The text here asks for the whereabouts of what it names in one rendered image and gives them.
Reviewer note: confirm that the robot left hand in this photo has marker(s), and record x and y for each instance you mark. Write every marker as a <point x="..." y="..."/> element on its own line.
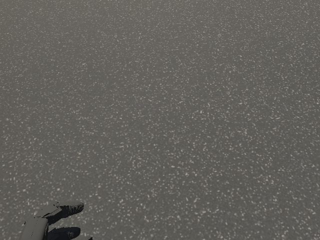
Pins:
<point x="37" y="228"/>

